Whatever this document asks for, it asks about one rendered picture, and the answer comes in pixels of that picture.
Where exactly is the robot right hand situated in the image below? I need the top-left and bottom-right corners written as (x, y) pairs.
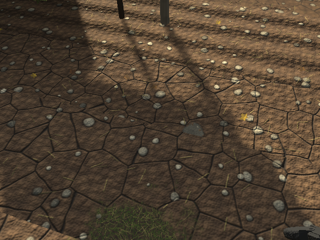
top-left (283, 225), bottom-right (320, 240)

